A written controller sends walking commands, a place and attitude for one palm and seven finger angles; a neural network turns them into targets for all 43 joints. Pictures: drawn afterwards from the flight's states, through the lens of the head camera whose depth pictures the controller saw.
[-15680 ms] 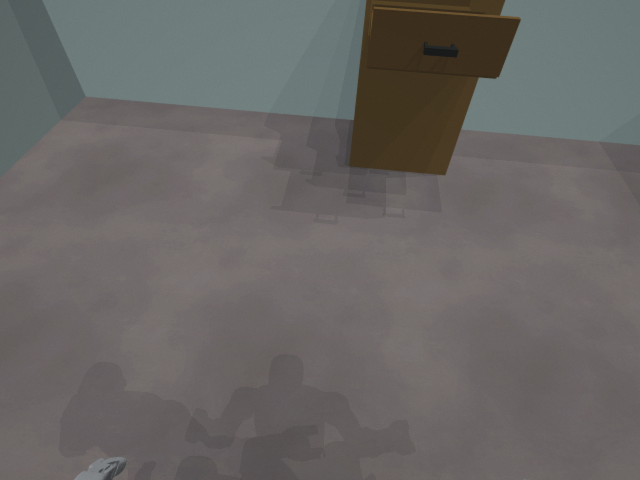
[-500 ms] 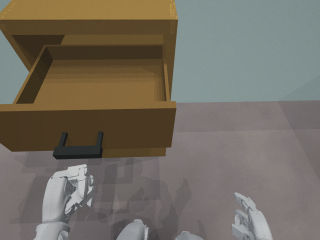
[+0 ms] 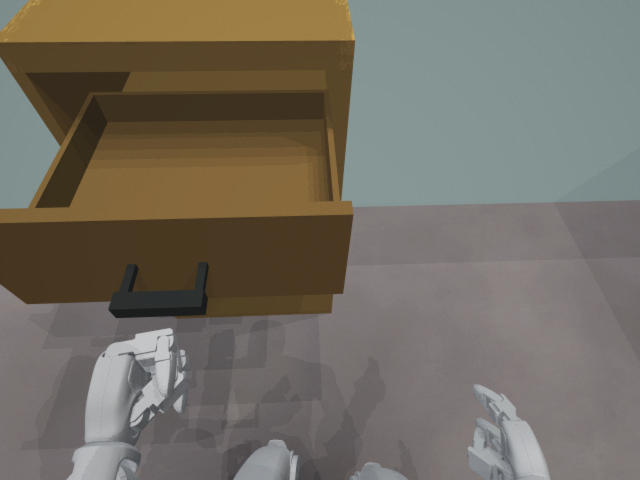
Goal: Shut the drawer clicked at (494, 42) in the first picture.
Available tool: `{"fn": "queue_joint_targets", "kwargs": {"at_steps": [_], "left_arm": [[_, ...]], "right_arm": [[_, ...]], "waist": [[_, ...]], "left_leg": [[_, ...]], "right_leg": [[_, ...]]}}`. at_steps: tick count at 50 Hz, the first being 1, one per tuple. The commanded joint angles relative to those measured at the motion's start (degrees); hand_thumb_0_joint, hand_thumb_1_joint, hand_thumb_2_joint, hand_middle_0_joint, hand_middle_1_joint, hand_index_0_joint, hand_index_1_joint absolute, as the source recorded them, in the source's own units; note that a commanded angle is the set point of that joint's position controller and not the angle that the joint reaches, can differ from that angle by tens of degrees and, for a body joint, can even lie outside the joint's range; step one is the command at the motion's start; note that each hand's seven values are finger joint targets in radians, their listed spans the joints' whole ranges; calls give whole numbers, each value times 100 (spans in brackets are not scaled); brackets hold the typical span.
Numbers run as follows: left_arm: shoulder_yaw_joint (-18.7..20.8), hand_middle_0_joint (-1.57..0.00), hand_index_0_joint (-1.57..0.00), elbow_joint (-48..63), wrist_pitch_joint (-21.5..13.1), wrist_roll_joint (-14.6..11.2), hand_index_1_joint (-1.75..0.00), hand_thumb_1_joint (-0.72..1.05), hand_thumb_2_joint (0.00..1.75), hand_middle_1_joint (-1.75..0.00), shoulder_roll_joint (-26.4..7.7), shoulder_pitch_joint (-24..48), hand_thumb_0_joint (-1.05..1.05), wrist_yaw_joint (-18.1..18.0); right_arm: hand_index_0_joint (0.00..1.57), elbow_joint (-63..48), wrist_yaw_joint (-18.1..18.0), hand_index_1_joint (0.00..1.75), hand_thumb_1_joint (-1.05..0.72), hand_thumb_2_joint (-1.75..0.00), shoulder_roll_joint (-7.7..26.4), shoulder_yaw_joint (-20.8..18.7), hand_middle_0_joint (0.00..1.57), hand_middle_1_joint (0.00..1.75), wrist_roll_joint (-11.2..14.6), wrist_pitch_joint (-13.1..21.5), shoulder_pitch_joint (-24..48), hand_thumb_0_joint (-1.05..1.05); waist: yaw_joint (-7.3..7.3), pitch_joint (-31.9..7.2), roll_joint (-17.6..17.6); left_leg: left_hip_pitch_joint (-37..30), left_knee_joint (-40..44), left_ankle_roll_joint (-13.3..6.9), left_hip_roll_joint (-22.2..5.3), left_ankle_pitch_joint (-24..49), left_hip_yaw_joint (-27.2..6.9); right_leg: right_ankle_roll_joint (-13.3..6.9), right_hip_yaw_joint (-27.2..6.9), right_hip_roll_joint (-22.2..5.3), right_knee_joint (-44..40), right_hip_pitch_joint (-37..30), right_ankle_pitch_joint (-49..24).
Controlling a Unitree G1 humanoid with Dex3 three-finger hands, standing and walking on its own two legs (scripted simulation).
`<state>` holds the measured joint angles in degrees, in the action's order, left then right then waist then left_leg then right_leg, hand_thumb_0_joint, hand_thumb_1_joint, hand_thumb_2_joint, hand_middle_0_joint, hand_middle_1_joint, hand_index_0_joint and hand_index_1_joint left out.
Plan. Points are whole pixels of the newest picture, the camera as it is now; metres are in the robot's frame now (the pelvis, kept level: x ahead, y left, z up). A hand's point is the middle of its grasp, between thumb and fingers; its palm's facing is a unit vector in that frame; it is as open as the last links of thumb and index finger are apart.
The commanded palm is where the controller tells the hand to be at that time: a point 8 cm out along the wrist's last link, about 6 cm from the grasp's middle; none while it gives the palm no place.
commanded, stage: push the drawer shut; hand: left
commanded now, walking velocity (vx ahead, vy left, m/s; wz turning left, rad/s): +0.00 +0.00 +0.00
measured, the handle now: (163, 287) +0.33 +0.21 +0.06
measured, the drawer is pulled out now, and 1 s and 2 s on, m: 0.28 0.18 0.06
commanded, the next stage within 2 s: none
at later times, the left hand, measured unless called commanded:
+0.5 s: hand (191, 328) +0.28 +0.16 +0.05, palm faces +0.08 -1.00 -0.03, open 2.9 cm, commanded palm +0.27 +0.21 +0.06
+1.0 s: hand (198, 275) +0.35 +0.17 +0.06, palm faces +0.09 -1.00 -0.04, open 3.1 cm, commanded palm +0.33 +0.22 +0.06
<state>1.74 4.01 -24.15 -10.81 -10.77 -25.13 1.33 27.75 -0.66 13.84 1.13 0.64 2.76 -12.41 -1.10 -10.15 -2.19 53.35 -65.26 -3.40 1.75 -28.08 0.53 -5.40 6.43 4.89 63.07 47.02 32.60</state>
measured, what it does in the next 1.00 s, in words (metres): stands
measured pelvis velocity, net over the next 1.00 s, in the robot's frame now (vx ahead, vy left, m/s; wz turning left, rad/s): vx -0.01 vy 0.01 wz -0.01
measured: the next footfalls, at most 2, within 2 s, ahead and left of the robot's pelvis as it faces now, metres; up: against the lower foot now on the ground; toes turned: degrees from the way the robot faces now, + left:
none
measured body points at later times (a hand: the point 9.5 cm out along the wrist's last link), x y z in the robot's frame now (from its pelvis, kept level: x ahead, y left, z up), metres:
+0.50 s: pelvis -0.01 +0.01 +0.00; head +0.06 +0.02 +0.45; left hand +0.27 +0.22 +0.06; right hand +0.16 -0.23 -0.09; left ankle +0.03 +0.08 -0.65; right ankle -0.02 -0.06 -0.65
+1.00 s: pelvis -0.01 +0.01 +0.01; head +0.06 +0.02 +0.46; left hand +0.34 +0.22 +0.06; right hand +0.13 -0.24 -0.09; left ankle +0.03 +0.08 -0.65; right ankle -0.02 -0.06 -0.65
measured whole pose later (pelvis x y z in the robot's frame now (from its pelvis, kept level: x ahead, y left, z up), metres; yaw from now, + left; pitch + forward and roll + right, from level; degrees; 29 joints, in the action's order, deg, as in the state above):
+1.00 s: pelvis -0.01 +0.01 +0.01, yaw -1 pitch +16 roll -2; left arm 5.7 -23.9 -21.4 -9.0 -12.5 9.1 -1.5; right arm 33.1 0.0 14.5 1.6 0.6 -0.6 -13.9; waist -2.8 -8.8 -1.4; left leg 51.9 -61.4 -4.3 1.9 -25.7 1.6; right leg -4.3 5.2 4.6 59.6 46.0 29.9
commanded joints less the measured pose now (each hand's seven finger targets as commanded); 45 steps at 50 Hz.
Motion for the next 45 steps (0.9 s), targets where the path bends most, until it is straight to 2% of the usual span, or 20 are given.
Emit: {"fn": "queue_joint_targets", "kwargs": {"at_steps": [1,4,5,10,12,16,18,19,21,24,27,28,29,31,33,36,37,38,42,45], "left_arm": [[384,-140,-140,1220,-384,-52,-160,90,90,-160,-593,960,0,3],[273,-140,-140,1140,-337,-41,-160,90,90,-160,-503,1298,0,-36],[280,-140,-140,1140,-319,-35,-160,90,90,-160,-520,1408,0,-60],[250,-140,-140,542,29,18,-160,90,90,-160,-448,1301,0,-100],[183,-140,-140,500,96,55,-160,90,90,-160,-422,1606,0,-124],[272,-140,-140,345,-2,126,-160,90,90,-160,-539,2153,0,-245],[281,-140,-140,266,-89,141,-160,90,90,-160,-513,2384,0,-273],[148,-140,-140,255,-117,142,-160,90,90,-160,-392,2518,0,-260],[293,-140,-140,125,-124,183,-160,90,90,-160,-598,2805,0,-290],[253,-140,-140,79,-135,198,-160,90,90,-160,-559,3103,0,-318],[177,-140,-140,-207,-22,202,-160,90,90,-160,-496,3389,0,-325],[294,-140,-140,-255,-16,209,-160,90,90,-160,-629,3569,0,-344],[180,-140,-140,-300,-11,219,-160,90,90,-160,-524,3700,0,-346],[251,-140,-140,-394,15,227,-160,90,90,-160,-582,3667,0,-376],[319,-140,-140,-655,46,204,-160,90,90,-160,-598,3882,0,-390],[508,-140,-140,-954,26,213,-160,90,90,-160,-790,4235,0,-401],[393,-140,-140,-1062,29,204,-160,90,90,-160,-631,4299,0,-380],[489,-140,-140,-1137,5,190,-160,90,90,-160,-719,4421,0,-370],[576,-140,-140,-1371,-50,173,-160,90,90,-160,-729,4533,0,-351],[679,-140,-140,-1507,-99,155,-160,90,90,-160,-861,4835,0,-318]], "right_arm": [[20,-840,-95,30,-90,-90,767,-259,20,30,34,320,253,0],[20,-805,-95,30,-90,-90,754,-241,20,30,45,337,230,0],[20,-787,-90,30,-90,-90,762,-237,20,30,44,346,229,0],[20,-799,-44,30,-90,-90,799,-222,20,30,42,250,194,0],[20,-795,-49,30,-90,-90,819,-207,20,30,51,210,192,0],[20,-701,-61,30,-90,-90,851,-218,20,30,18,198,162,0],[20,-658,-54,30,-90,-90,832,-236,20,30,14,193,181,0],[20,-656,-40,30,-90,-90,820,-221,20,30,6,197,216,0],[20,-580,-43,30,-90,-90,862,-229,20,30,8,177,192,0],[20,-545,-36,30,-90,-90,859,-240,20,30,12,159,203,0],[20,-486,-42,30,-90,-90,879,-232,20,30,17,116,179,0],[20,-455,-51,30,-90,-90,893,-235,20,30,25,99,184,0],[20,-446,-55,30,-90,-90,878,-228,20,30,22,92,195,0],[20,-446,-49,30,-90,-90,910,-236,20,30,17,82,135,0],[20,-396,-48,30,-90,-90,893,-235,20,30,26,45,132,0],[20,-330,-58,30,-90,-90,913,-220,20,30,28,3,118,0],[20,-334,-48,30,-90,-90,882,-209,20,30,24,-3,119,0],[20,-306,-43,30,-90,-90,891,-224,20,30,34,-7,89,0],[20,-269,-15,30,-90,-90,887,-240,20,30,23,-34,38,0],[20,-228,-4,30,-90,-90,906,-245,20,30,38,-64,10,0]], "waist": [[-93,-1104,-17],[-138,-1224,-31],[-102,-1231,-175],[-57,-1127,12],[-136,-1031,133],[-184,-921,201],[-186,-1030,191],[-186,-1061,57],[-207,-1100,10],[-187,-1336,-184],[-239,-1344,-43],[-231,-1324,-71],[-261,-1340,-92],[-202,-1424,-112],[-234,-1376,80],[-226,-1231,42],[-245,-1225,36],[-243,-1233,95],[-181,-1463,-16],[-207,-1477,-21]], "left_leg": [[-1033,756,55,-183,1083,-458],[-1278,847,63,-199,1165,-485],[-1360,894,74,-193,1207,-503],[-1410,1036,85,-188,1307,-494],[-1400,1067,80,-202,1294,-524],[-1355,1063,83,-215,1082,-583],[-1420,1047,89,-218,1111,-575],[-1440,1048,89,-196,1072,-564],[-1435,1035,85,-206,1023,-575],[-1716,1094,124,-223,1164,-621],[-1762,1119,112,-230,1200,-647],[-1766,1142,127,-238,1144,-660],[-1811,1150,123,-234,1130,-650],[-1871,1180,134,-234,1299,-666],[-1830,1176,125,-235,1282,-635],[-1689,1181,117,-221,1138,-599],[-1694,1175,113,-206,1204,-572],[-1675,1167,123,-212,1238,-561],[-1766,1147,127,-199,1414,-516],[-1727,1154,137,-198,1394,-496]], "right_leg": [[465,-868,-338,-1142,-529,-1319],[450,-749,-316,-1130,-503,-1399],[424,-705,-309,-1120,-482,-1417],[435,-646,-304,-1192,-585,-1610],[431,-607,-296,-1193,-536,-1597],[404,-587,-284,-1199,-343,-1268],[401,-594,-287,-1166,-306,-1289],[399,-610,-296,-1170,-308,-1240],[396,-632,-294,-1186,-283,-1163],[376,-581,-296,-1141,-250,-1241],[392,-568,-292,-1180,-255,-1290],[388,-571,-291,-1196,-235,-1230],[395,-578,-298,-1216,-230,-1223],[376,-558,-290,-1205,-333,-1351],[397,-571,-290,-1248,-344,-1392],[393,-625,-278,-1299,-346,-1277],[388,-628,-291,-1294,-390,-1377],[394,-637,-297,-1296,-408,-1432],[399,-670,-299,-1269,-529,-1633],[406,-698,-299,-1280,-550,-1641]]}}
